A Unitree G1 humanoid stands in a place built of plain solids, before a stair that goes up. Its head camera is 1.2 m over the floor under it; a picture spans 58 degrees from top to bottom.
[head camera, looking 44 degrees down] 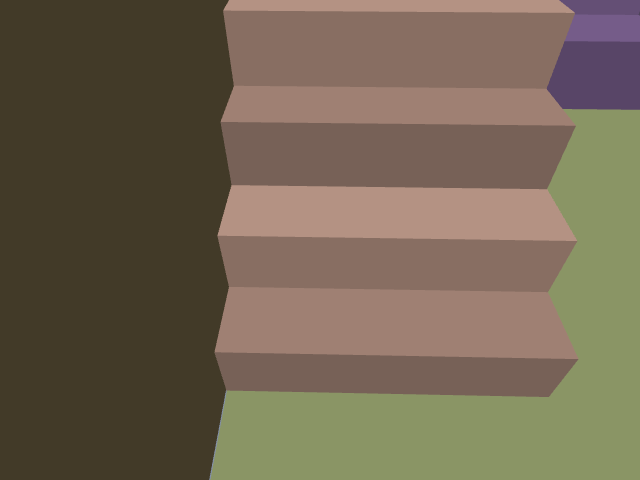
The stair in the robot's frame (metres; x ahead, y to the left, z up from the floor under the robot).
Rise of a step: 0.21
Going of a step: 0.22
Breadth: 0.94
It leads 1 degrees to the right of straight ahead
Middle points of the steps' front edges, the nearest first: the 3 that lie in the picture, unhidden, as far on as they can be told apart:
0.60 -0.19 0.21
0.82 -0.20 0.42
1.04 -0.20 0.63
